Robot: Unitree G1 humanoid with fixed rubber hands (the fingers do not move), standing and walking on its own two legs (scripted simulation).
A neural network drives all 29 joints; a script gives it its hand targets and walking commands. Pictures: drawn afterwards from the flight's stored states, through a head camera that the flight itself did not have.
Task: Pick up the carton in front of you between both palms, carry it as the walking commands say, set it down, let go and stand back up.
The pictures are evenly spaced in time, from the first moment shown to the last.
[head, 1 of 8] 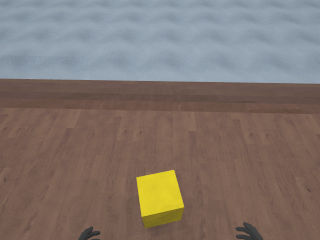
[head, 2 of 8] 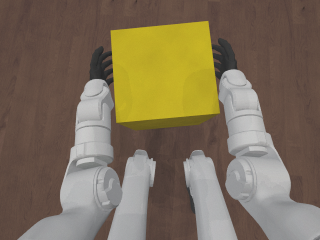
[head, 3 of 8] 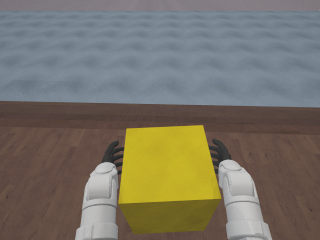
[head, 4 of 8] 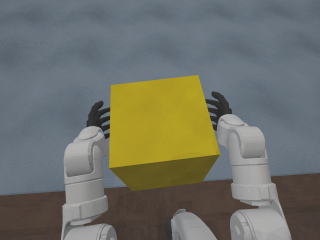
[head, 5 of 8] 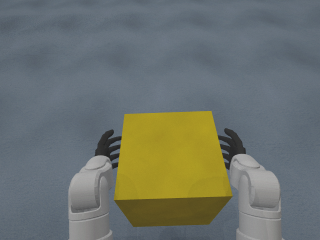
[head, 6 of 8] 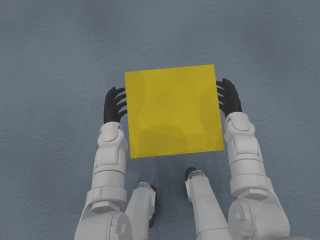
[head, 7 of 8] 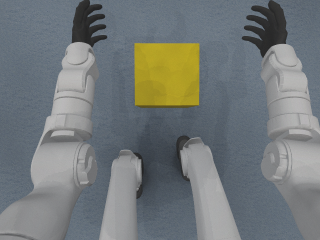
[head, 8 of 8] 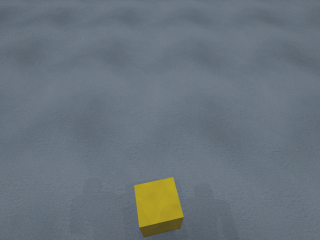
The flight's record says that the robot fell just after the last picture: no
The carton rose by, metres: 0.69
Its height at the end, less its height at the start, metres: -0.95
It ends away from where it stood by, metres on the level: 4.50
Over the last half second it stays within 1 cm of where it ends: yes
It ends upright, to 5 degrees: yes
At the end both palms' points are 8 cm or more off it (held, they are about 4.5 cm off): yes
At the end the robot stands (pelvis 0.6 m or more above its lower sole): yes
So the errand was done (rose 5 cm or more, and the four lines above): yes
